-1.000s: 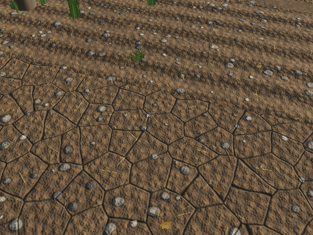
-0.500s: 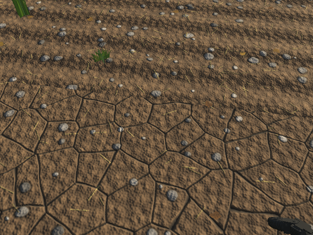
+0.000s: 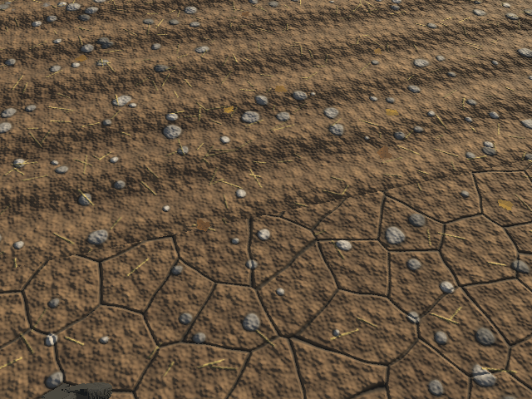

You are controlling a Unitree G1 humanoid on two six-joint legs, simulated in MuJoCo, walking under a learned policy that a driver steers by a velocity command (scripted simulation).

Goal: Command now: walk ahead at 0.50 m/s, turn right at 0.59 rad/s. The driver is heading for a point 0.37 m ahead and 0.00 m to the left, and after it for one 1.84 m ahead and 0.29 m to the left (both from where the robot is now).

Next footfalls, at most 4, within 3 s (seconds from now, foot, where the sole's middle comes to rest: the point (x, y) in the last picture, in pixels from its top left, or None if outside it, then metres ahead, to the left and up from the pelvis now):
0.12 right None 0.22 -0.14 -0.78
0.56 left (245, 394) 0.48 0.02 -0.78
1.02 right None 0.46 -0.20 -0.78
1.44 left None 0.35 0.05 -0.78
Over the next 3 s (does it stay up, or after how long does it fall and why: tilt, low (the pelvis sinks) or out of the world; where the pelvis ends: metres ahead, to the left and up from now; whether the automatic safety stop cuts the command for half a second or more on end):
stays up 0.41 -0.07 -0.01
